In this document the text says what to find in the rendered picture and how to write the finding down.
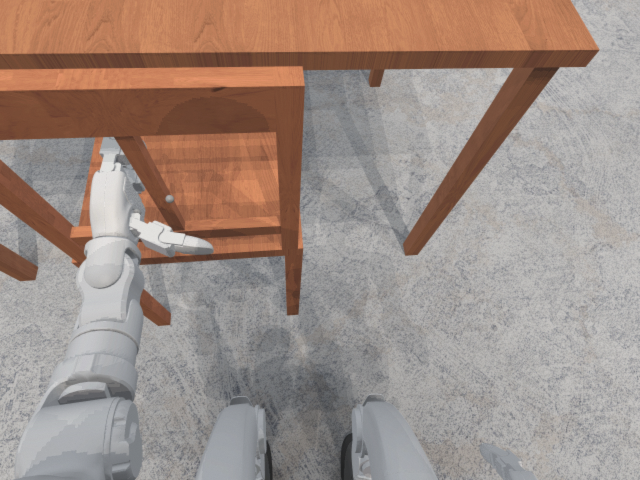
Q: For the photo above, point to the table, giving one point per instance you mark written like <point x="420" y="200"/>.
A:
<point x="534" y="37"/>

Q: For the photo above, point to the left robot upper arm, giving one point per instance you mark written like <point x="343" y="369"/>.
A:
<point x="90" y="440"/>

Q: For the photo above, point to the robot left forearm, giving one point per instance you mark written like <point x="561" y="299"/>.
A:
<point x="101" y="355"/>

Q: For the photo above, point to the right robot thigh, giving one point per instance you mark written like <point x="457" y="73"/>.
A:
<point x="380" y="431"/>

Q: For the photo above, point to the robot left hand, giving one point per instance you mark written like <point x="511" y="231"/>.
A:
<point x="114" y="196"/>

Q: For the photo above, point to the right robot shin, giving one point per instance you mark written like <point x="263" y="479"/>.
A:
<point x="361" y="466"/>

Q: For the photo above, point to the robot right hand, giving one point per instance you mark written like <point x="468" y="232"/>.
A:
<point x="508" y="466"/>

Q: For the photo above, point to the chair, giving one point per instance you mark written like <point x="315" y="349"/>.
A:
<point x="225" y="142"/>

